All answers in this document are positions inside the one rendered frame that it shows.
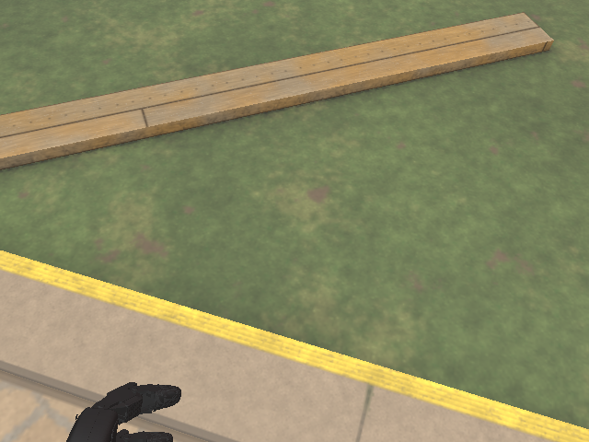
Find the robot left hand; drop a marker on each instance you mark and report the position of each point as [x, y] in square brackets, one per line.
[100, 422]

